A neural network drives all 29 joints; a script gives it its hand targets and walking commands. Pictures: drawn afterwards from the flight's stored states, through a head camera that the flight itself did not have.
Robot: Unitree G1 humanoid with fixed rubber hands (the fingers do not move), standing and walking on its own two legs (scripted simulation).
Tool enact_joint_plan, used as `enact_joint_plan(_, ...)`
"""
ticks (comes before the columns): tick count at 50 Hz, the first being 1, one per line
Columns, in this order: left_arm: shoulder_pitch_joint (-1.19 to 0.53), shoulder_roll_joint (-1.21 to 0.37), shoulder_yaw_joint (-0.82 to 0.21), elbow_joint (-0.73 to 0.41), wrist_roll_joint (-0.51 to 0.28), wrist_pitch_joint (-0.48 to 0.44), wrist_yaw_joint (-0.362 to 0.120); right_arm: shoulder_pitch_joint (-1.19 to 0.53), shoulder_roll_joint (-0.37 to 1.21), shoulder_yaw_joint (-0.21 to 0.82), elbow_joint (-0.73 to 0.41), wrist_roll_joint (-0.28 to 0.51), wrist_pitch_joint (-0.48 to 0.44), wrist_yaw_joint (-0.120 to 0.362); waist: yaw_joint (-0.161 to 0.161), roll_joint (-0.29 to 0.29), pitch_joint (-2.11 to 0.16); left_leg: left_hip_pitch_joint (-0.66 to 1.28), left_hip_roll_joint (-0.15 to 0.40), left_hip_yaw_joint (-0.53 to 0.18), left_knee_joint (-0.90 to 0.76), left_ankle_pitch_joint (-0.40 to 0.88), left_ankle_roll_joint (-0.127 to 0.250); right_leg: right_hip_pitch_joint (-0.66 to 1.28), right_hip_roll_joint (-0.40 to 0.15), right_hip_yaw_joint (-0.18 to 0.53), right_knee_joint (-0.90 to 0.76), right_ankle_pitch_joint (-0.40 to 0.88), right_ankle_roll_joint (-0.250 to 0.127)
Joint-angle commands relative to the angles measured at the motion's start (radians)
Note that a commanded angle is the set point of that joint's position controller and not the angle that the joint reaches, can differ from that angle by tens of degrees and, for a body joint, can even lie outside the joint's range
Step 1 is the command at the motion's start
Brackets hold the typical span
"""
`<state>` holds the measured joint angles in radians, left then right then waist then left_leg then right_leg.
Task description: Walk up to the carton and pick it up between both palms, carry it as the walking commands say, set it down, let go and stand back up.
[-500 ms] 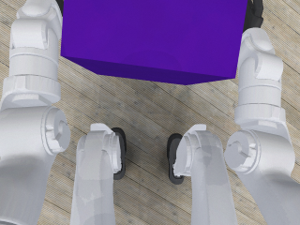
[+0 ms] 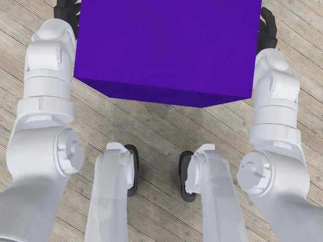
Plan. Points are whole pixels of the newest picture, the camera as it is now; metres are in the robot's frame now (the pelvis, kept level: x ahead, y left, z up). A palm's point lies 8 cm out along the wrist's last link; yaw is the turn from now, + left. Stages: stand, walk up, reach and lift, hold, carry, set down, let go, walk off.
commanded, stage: reach and lift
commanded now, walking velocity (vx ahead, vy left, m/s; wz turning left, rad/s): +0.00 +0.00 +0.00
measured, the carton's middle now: (164, 53) +0.53 +0.02 -0.16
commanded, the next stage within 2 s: none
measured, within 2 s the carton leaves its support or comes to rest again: neither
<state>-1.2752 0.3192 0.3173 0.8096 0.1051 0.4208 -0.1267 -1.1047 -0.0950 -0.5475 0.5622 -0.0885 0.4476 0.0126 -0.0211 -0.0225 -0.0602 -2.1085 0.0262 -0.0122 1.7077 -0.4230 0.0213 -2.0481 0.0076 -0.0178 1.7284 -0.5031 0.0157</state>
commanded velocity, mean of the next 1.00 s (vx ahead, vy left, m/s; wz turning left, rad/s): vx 0.00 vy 0.00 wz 0.00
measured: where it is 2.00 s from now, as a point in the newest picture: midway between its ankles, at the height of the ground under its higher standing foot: (159, 181)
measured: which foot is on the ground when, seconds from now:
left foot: down 0.00-1.00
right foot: down 0.00-1.00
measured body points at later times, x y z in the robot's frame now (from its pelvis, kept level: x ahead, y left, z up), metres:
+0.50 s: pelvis +0.01 +0.00 +0.06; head +0.30 +0.03 +0.40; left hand +0.53 +0.21 -0.03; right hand +0.51 -0.18 -0.02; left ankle +0.12 +0.12 -0.46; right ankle +0.10 -0.12 -0.46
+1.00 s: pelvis +0.03 +0.00 +0.12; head +0.28 +0.03 +0.49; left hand +0.51 +0.21 +0.04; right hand +0.49 -0.18 +0.05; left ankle +0.12 +0.12 -0.46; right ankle +0.10 -0.12 -0.46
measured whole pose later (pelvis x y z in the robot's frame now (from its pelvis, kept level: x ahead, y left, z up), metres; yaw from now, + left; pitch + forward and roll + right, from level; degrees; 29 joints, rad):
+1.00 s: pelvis +0.03 +0.00 +0.12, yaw +1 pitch +42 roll -3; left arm -0.97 0.18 0.37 0.68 0.19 0.43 -0.17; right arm -0.82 -0.01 -0.54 0.47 -0.16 0.44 0.08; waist -0.03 -0.01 -0.16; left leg -1.66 0.02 -0.02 1.29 -0.35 0.01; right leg -1.60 0.01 -0.02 1.30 -0.42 0.01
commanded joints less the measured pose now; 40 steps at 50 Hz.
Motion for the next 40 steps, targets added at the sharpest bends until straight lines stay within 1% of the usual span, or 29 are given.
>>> enact_joint_plan(1, -0.499, -0.983, -0.370, -0.082, -0.140, -0.006, -0.231, -0.722, 0.864, 0.542, -0.068, 0.160, -0.009, 0.259, 0.009, 0.089, -1.150, 0.823, -0.128, 0.034, -0.141, 0.262, -0.008, 0.445, 0.132, -0.070, -0.179, 0.225, -0.001)
enact_joint_plan(21, -0.375, -1.043, -0.383, -0.110, -0.115, -0.001, -0.255, -0.588, 0.914, 0.564, -0.084, 0.138, -0.005, 0.288, 0.005, 0.085, -1.110, 0.939, -0.134, 0.024, -0.292, 0.290, -0.005, 0.587, 0.136, -0.060, -0.337, 0.251, 0.005)
enact_joint_plan(40, -0.250, -1.103, -0.398, -0.138, -0.081, -0.005, -0.266, -0.446, 0.954, 0.584, -0.100, 0.113, -0.012, 0.319, -0.008, 0.093, -1.059, 1.091, -0.134, 0.007, -0.452, 0.311, -0.007, 0.719, 0.140, -0.052, -0.489, 0.273, 0.008)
